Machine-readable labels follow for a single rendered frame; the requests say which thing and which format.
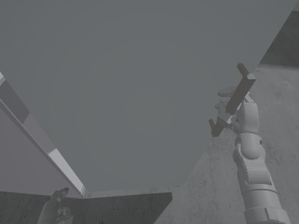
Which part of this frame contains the left robot hand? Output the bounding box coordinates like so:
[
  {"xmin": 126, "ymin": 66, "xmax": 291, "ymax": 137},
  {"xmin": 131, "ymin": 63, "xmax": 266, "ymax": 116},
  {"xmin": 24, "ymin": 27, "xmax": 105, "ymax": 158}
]
[{"xmin": 37, "ymin": 188, "xmax": 74, "ymax": 224}]

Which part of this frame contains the handle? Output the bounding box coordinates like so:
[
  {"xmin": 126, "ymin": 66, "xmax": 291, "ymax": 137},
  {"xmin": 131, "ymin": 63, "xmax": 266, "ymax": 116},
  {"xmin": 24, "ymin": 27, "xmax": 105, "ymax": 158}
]
[{"xmin": 208, "ymin": 63, "xmax": 257, "ymax": 137}]

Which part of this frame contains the right robot hand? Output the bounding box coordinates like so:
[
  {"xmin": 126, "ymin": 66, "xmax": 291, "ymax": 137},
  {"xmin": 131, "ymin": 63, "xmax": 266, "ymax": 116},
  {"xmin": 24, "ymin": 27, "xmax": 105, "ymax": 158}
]
[{"xmin": 215, "ymin": 86, "xmax": 260, "ymax": 136}]

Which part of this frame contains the robot right forearm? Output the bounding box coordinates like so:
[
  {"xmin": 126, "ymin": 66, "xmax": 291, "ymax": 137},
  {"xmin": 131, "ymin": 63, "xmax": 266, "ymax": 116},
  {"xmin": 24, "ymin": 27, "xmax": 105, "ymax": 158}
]
[{"xmin": 233, "ymin": 133, "xmax": 291, "ymax": 224}]

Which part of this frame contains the fridge door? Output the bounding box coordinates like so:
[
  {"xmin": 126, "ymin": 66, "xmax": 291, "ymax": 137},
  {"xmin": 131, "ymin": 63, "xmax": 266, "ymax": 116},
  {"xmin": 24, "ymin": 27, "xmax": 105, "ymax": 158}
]
[{"xmin": 0, "ymin": 0, "xmax": 299, "ymax": 192}]

